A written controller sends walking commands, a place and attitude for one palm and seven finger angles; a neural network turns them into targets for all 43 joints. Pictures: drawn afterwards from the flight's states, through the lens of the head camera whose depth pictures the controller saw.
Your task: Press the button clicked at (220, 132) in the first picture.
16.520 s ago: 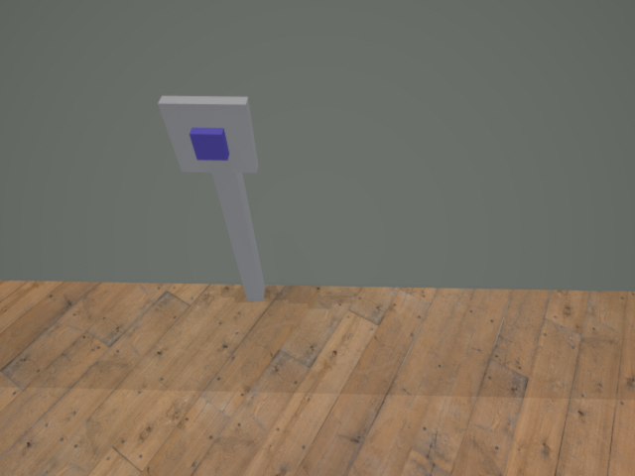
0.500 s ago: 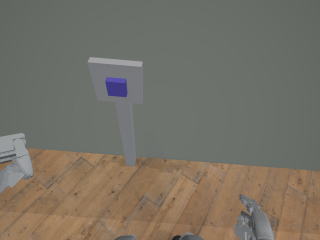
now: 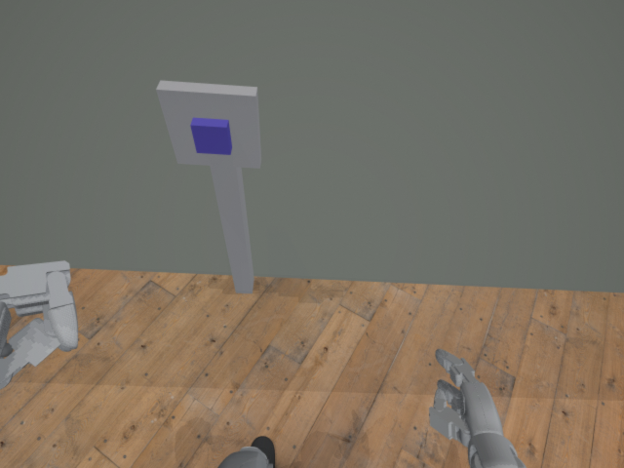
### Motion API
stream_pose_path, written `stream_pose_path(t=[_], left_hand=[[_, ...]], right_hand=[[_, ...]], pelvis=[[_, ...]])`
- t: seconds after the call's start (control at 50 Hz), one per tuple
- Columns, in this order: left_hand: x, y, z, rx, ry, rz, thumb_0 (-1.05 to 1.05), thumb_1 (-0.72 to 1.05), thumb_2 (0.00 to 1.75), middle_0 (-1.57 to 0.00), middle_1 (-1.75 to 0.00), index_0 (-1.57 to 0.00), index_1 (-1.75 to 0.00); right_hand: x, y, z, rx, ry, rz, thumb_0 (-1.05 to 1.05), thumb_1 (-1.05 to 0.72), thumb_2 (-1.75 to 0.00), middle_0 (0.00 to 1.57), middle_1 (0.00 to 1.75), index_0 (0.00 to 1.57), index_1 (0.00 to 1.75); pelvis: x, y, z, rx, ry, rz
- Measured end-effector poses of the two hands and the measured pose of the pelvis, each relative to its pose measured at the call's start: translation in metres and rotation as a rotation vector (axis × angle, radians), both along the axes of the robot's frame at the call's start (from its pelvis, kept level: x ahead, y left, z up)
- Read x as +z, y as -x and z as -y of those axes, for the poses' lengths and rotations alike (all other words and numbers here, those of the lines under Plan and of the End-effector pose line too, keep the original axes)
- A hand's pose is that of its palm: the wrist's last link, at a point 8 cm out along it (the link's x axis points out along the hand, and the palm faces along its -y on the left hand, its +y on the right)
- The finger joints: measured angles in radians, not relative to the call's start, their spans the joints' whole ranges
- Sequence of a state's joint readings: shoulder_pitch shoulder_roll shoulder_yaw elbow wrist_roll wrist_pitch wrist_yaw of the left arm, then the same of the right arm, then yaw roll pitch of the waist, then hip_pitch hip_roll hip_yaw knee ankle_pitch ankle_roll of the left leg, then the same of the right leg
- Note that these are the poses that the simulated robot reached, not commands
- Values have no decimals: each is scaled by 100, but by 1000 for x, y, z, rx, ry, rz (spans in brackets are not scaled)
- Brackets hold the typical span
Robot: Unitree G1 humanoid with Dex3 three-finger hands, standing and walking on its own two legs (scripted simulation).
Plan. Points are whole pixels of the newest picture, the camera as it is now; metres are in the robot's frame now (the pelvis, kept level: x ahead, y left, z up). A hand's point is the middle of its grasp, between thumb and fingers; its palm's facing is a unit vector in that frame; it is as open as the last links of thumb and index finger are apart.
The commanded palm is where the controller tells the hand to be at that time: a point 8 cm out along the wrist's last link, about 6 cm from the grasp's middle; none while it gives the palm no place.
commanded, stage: step back with the hand held close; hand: left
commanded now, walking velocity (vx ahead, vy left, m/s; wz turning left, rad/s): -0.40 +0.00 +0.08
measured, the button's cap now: (212, 135) +0.69 +0.25 -0.03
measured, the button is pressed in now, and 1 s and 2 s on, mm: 0 0 0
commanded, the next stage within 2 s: stop stepping back and stand still in 0.06 s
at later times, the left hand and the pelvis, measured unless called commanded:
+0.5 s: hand out of the picture +0.04 +0.24 +0.18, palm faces +0.44 -0.81 -0.39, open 3.1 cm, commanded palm -0.01 +0.27 +0.18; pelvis -0.14 -0.01 +0.00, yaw +0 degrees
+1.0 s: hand out of the picture -0.06 +0.23 +0.17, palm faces +0.47 -0.78 -0.41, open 3.1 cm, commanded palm -0.12 +0.27 +0.18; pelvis -0.23 -0.02 -0.01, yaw +4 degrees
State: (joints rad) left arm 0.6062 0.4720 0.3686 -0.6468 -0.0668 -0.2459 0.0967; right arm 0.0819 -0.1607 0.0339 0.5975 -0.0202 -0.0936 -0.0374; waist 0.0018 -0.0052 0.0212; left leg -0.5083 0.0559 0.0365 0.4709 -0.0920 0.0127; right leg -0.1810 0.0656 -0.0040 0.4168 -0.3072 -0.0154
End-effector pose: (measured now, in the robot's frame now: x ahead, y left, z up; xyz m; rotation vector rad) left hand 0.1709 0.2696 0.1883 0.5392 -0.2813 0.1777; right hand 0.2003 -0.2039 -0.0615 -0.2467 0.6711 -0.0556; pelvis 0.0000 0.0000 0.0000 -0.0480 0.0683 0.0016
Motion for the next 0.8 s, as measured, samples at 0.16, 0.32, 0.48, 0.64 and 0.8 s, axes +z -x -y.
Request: stream_pose_path(t=[0.16,0.32,0.48,0.64,0.8], left_hand=[[-5,47,-13,75,16,10,1,88,90,-130,-150,-131,-149],[-7,112,3,68,-6,-50,1,88,90,-130,-150,-130,-149],[6,171,-2,172,48,81,1,88,90,-131,-150,-131,-149],[-7,191,1,151,58,95,1,89,90,-130,-150,-131,-150],[3,243,15,160,-7,101,1,88,90,-131,-150,-131,-149]], right_hand=[[5,65,37,-98,113,-61,1,-90,-90,20,30,21,30],[9,133,41,-89,63,12,2,-90,-90,20,30,21,30],[0,200,48,-108,82,-64,2,-90,-90,20,30,21,30],[-9,247,43,-150,31,2,2,-90,-90,20,30,21,30],[-25,270,49,-66,30,-98,2,-90,-90,20,30,21,30]], pelvis=[[1,33,-1,16,-27,-1],[0,92,10,12,-39,56],[5,133,12,-11,-57,73],[-5,171,13,26,-55,119],[-7,199,29,55,-70,106]])
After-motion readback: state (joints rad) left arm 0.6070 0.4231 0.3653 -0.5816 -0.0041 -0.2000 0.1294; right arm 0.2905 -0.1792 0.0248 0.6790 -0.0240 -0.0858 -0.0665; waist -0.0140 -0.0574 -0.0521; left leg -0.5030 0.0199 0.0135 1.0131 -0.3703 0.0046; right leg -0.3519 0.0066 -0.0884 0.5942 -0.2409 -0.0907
